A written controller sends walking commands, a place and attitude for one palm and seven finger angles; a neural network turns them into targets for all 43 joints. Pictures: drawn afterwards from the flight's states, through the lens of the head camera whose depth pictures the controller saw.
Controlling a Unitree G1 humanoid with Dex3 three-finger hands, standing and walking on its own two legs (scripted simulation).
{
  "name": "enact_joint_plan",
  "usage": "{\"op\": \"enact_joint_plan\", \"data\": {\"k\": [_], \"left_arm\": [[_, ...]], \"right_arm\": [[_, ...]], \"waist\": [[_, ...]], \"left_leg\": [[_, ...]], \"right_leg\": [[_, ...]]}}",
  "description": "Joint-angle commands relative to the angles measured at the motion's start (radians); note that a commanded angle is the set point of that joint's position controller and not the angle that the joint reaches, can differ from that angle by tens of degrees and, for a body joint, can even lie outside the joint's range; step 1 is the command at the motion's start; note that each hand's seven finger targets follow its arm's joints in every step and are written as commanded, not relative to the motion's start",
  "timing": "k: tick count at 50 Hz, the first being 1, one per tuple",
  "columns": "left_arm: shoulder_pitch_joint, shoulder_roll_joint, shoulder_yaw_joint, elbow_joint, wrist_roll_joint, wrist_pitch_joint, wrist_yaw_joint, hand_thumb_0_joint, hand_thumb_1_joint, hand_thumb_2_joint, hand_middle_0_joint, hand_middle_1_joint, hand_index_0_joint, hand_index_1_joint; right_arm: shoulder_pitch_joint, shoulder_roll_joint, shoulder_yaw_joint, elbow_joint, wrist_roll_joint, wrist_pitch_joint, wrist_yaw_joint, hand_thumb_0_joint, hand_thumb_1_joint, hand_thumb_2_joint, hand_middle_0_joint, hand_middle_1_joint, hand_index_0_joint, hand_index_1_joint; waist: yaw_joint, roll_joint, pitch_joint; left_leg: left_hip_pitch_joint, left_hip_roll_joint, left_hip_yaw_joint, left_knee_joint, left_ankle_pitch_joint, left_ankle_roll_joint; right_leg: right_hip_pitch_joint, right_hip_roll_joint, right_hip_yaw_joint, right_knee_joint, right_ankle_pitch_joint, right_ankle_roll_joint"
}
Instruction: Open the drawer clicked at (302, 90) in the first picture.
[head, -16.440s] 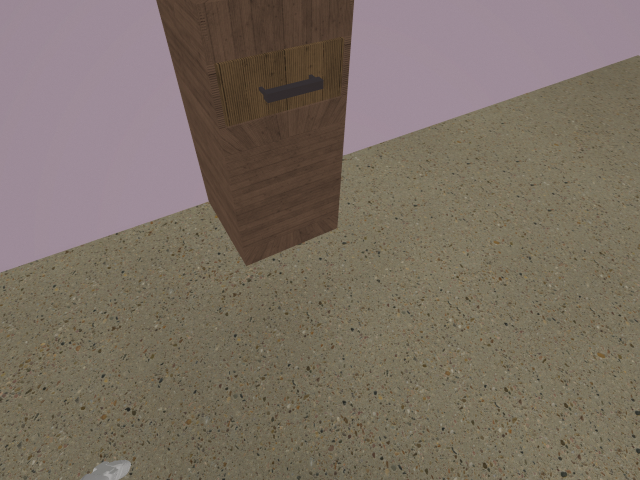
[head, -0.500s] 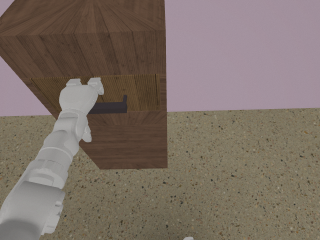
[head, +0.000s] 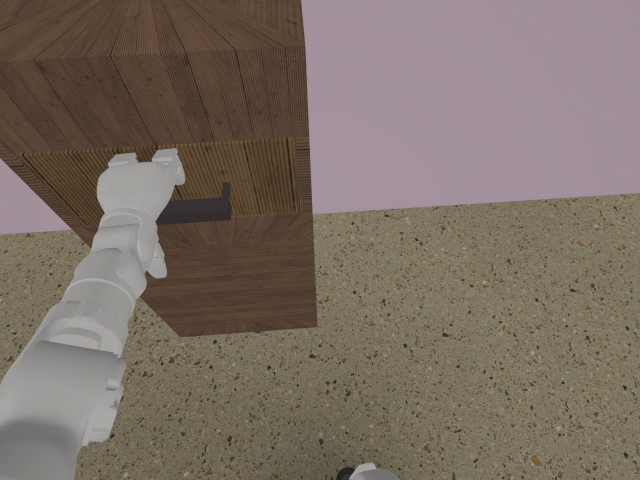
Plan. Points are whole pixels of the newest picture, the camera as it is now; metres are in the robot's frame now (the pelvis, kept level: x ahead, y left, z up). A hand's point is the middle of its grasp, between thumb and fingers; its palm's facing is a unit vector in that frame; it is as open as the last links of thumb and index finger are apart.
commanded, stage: move the hooked fingers above the handle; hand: left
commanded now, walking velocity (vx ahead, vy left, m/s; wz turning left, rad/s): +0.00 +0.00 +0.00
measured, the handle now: (174, 201) +0.53 +0.22 -0.03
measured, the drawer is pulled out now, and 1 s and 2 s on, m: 0.00 0.00 0.00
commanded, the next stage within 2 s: none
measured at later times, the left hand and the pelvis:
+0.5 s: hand (162, 201) +0.48 +0.21 +0.03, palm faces -0.04 -0.02 -1.00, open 13.7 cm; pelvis +0.00 +0.01 +0.00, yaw +0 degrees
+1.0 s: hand (162, 195) +0.48 +0.20 +0.04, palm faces +0.02 -0.03 -1.00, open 13.5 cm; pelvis +0.01 +0.02 +0.00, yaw +1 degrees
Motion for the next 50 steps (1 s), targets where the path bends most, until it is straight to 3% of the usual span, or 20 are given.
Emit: {"op": "enact_joint_plan", "data": {"k": [1,3,6,9,11,14,18,21,24,26,30,33,35,38,41,44,45,47,48,50], "left_arm": [[-0.48,0.163,-0.009,-0.277,0.004,-0.094,0.027,0.0,-0.5,0.3,-0.3,-1.2,-0.3,-1.2],[-0.531,0.172,-0.001,-0.274,0.01,-0.115,0.049,0.0,-0.5,0.3,-0.3,-1.2,-0.3,-1.2],[-0.55,0.2,0.037,-0.253,0.024,-0.109,0.104,0.0,-0.5,0.3,-0.3,-1.2,-0.3,-1.2],[-0.558,0.176,0.029,-0.179,0.022,-0.058,0.143,0.0,-0.5,0.3,-0.3,-1.2,-0.3,-1.2],[-0.523,0.215,0.066,-0.131,0.025,-0.012,0.153,0.0,-0.5,0.3,-0.3,-1.2,-0.3,-1.2],[-0.483,0.228,0.071,-0.1,0.024,0.04,0.132,0.0,-0.5,0.3,-0.3,-1.2,-0.3,-1.2],[-0.439,0.221,0.059,-0.079,0.023,0.07,0.094,0.0,-0.5,0.3,-0.3,-1.2,-0.3,-1.2],[-0.393,0.237,0.057,-0.065,0.022,0.074,0.066,0.0,-0.5,0.3,-0.3,-1.2,-0.3,-1.2],[-0.389,0.264,0.069,-0.099,0.03,0.051,0.046,0.0,-0.5,0.3,-0.3,-1.2,-0.3,-1.2],[-0.409,0.192,0.018,-0.15,0.023,0.016,0.034,0.0,-0.5,0.3,-0.3,-1.2,-0.3,-1.2],[-0.456,0.217,0.045,-0.249,0.011,-0.079,0.032,0.0,-0.5,0.3,-0.3,-1.2,-0.3,-1.2],[-0.562,0.137,-0.016,-0.349,0.01,-0.136,0.061,0.0,-0.5,0.3,-0.3,-1.2,-0.3,-1.2],[-0.555,0.158,0.017,-0.347,0.018,-0.145,0.094,0.0,-0.5,0.3,-0.3,-1.2,-0.3,-1.2],[-0.557,0.154,0.026,-0.271,0.013,-0.102,0.136,0.0,-0.5,0.3,-0.3,-1.2,-0.3,-1.2],[-0.526,0.147,0.027,-0.153,0.015,-0.011,0.16,0.0,-0.5,0.3,-0.3,-1.2,-0.3,-1.2],[-0.479,0.193,0.056,-0.12,0.019,0.052,0.134,0.0,-0.5,0.3,-0.3,-1.2,-0.3,-1.2],[-0.475,0.149,0.016,-0.112,0.021,0.067,0.12,0.0,-0.5,0.3,-0.3,-1.2,-0.3,-1.2],[-0.465,0.175,0.026,-0.107,0.025,0.083,0.097,0.0,-0.5,0.3,-0.3,-1.2,-0.3,-1.2],[-0.427,0.221,0.066,-0.09,0.025,0.085,0.085,0.0,-0.5,0.3,-0.3,-1.2,-0.3,-1.2],[-0.399,0.161,0.013,-0.081,0.019,0.086,0.057,0.0,-0.5,0.3,-0.3,-1.2,-0.3,-1.2]], "right_arm": [[0.087,-0.145,-0.057,-0.073,-0.005,-0.036,-0.018,0.0,-0.9,-0.9,0.2,0.3,0.2,0.3],[0.099,-0.145,-0.058,-0.053,-0.012,-0.043,-0.015,0.0,-0.9,-0.9,0.2,0.3,0.2,0.3],[0.106,-0.147,-0.059,-0.037,-0.023,-0.049,-0.003,0.0,-0.9,-0.9,0.2,0.3,0.2,0.3],[0.105,-0.148,-0.054,-0.029,-0.027,-0.044,0.011,0.0,-0.9,-0.9,0.2,0.3,0.2,0.3],[0.103,-0.157,-0.049,-0.028,-0.027,-0.038,0.02,0.0,-0.9,-0.9,0.2,0.3,0.2,0.3],[0.103,-0.16,-0.047,-0.043,-0.023,-0.02,0.021,0.0,-0.9,-0.9,0.2,0.3,0.2,0.3],[0.082,-0.161,-0.038,-0.056,-0.011,0.002,0.014,0.0,-0.9,-0.9,0.2,0.3,0.2,0.3],[0.064,-0.158,-0.03,-0.071,-0.002,0.009,0.002,0.0,-0.9,-0.9,0.2,0.3,0.2,0.3],[0.064,-0.155,-0.027,-0.085,-0.001,0.009,-0.008,0.0,-0.9,-0.9,0.2,0.3,0.2,0.3],[0.068,-0.147,-0.035,-0.099,-0.003,-0.002,-0.011,0.0,-0.9,-0.9,0.2,0.3,0.2,0.3],[0.092,-0.147,-0.049,-0.093,-0.009,-0.026,-0.017,0.0,-0.9,-0.9,0.2,0.3,0.2,0.3],[0.1,-0.141,-0.064,-0.072,-0.021,-0.041,-0.008,0.0,-0.9,-0.9,0.2,0.3,0.2,0.3],[0.118,-0.147,-0.073,-0.045,-0.029,-0.045,0.0,0.0,-0.9,-0.9,0.2,0.3,0.2,0.3],[0.118,-0.153,-0.068,-0.019,-0.036,-0.036,0.018,0.0,-0.9,-0.9,0.2,0.3,0.2,0.3],[0.113,-0.159,-0.059,-0.009,-0.032,-0.027,0.033,0.0,-0.9,-0.9,0.2,0.3,0.2,0.3],[0.106,-0.162,-0.051,-0.027,-0.024,-0.005,0.034,0.0,-0.9,-0.9,0.2,0.3,0.2,0.3],[0.101,-0.157,-0.05,-0.032,-0.02,0.001,0.032,0.0,-0.9,-0.9,0.2,0.3,0.2,0.3],[0.091,-0.16,-0.047,-0.04,-0.015,0.009,0.026,0.0,-0.9,-0.9,0.2,0.3,0.2,0.3],[0.083,-0.162,-0.042,-0.045,-0.014,0.015,0.021,0.0,-0.9,-0.9,0.2,0.3,0.2,0.3],[0.073,-0.154,-0.037,-0.064,-0.006,0.018,0.012,0.0,-0.9,-0.9,0.2,0.3,0.2,0.3]], "waist": [[-0.028,-0.001,-0.421],[-0.042,0.015,-0.399],[-0.03,0.059,-0.423],[-0.036,0.033,-0.417],[-0.015,0.032,-0.423],[-0.006,-0.034,-0.48],[0.002,-0.095,-0.413],[0.009,-0.101,-0.341],[0.024,-0.063,-0.363],[0.008,-0.028,-0.381],[-0.006,-0.021,-0.427],[-0.036,0.063,-0.467],[-0.028,0.084,-0.496],[-0.032,0.081,-0.468],[-0.03,0.019,-0.403],[0.0,-0.011,-0.462],[-0.007,-0.029,-0.452],[-0.005,-0.066,-0.423],[0.013,-0.086,-0.425],[0.004,-0.101,-0.368]], "left_leg": [[0.119,0.042,-0.031,-0.041,0.309,-0.023],[0.121,0.043,-0.045,-0.028,0.315,-0.029],[0.147,0.046,-0.059,-0.01,0.354,-0.048],[0.116,0.045,-0.062,-0.002,0.376,-0.058],[0.1,0.045,-0.054,-0.005,0.403,-0.06],[0.076,0.042,-0.037,-0.004,0.447,-0.049],[0.029,0.042,-0.026,-0.034,0.408,-0.039],[-0.009,0.039,-0.013,-0.057,0.321,-0.03],[0.003,0.04,-0.013,-0.064,0.311,-0.03],[0.055,0.046,-0.017,-0.054,0.334,-0.031],[0.105,0.052,-0.037,-0.032,0.346,-0.03],[0.214,0.063,-0.072,0.002,0.441,-0.058],[0.271,0.074,-0.097,0.027,0.53,-0.08],[0.246,0.073,-0.103,0.039,0.57,-0.097],[0.15,0.06,-0.081,0.018,0.479,-0.084],[0.122,0.055,-0.058,0.005,0.525,-0.075],[0.116,0.054,-0.054,0.0,0.528,-0.071],[0.079,0.051,-0.038,-0.015,0.472,-0.055],[0.057,0.048,-0.034,-0.024,0.461,-0.05],[0.034,0.047,-0.027,-0.045,0.403,-0.04]], "right_leg": [[0.314,-0.073,0.026,-0.041,0.203,0.017],[0.256,-0.071,0.017,-0.033,0.174,0.012],[0.196,-0.063,-0.004,-0.004,0.155,0.005],[0.183,-0.059,-0.021,0.011,0.164,0.005],[0.21,-0.056,-0.022,0.018,0.194,0.003],[0.31,-0.059,-0.009,0.02,0.287,0.011],[0.36,-0.064,0.0,-0.005,0.302,0.014],[0.367,-0.068,0.012,-0.027,0.253,0.015],[0.377,-0.07,0.017,-0.025,0.234,0.01],[0.345,-0.068,0.013,-0.025,0.232,0.009],[0.314,-0.066,0.015,-0.018,0.216,0.011],[0.195,-0.062,-0.004,0.002,0.194,0.007],[0.137,-0.053,-0.02,0.025,0.187,0.006],[0.104,-0.047,-0.04,0.038,0.185,0.002],[0.14,-0.046,-0.041,0.026,0.185,0.002],[0.259,-0.051,-0.026,0.028,0.281,0.003],[0.273,-0.052,-0.025,0.021,0.296,0.007],[0.317,-0.056,-0.011,0.003,0.305,0.011],[0.357,-0.059,-0.003,0.002,0.317,0.009],[0.363,-0.063,-0.003,-0.013,0.297,0.011]]}}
